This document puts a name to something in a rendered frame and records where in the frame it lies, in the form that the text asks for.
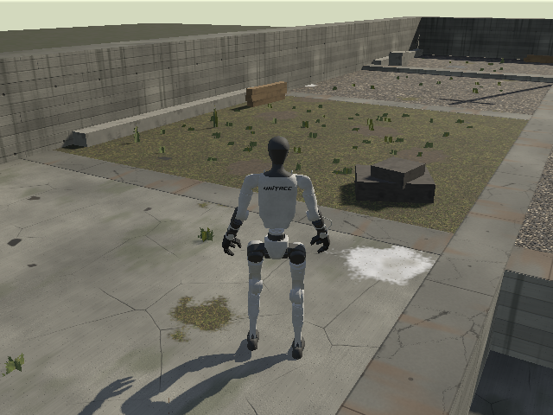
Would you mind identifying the right robot thigh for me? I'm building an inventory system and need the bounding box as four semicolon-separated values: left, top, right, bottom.
288;242;306;304

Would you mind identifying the robot left hand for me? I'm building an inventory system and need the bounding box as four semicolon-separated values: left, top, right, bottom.
222;235;241;256

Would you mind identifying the robot left forearm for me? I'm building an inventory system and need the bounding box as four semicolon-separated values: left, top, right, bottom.
225;207;244;240

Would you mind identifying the robot right forearm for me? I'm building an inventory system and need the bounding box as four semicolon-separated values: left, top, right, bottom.
312;208;328;239

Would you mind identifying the robot right hand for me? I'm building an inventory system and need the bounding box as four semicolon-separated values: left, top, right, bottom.
310;235;330;253

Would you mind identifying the robot right shin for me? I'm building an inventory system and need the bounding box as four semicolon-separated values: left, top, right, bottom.
292;290;304;348

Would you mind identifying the robot right upper arm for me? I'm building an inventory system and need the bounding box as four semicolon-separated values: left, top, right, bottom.
296;174;321;221

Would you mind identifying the robot left upper arm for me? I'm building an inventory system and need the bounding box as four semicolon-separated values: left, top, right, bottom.
235;174;260;220

